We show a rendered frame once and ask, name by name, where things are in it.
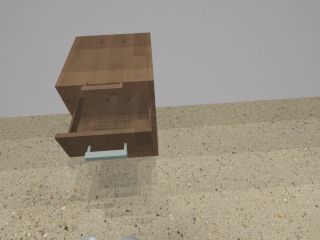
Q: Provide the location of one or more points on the drawer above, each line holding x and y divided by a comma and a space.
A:
106, 123

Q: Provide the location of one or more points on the cabinet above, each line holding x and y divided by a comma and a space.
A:
110, 59

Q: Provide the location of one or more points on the handle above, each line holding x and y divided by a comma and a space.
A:
102, 89
106, 155

